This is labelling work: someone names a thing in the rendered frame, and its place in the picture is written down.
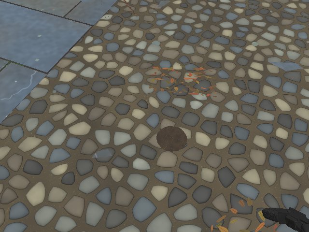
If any robot right hand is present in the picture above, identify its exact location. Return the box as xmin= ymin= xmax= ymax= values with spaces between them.
xmin=262 ymin=207 xmax=309 ymax=232

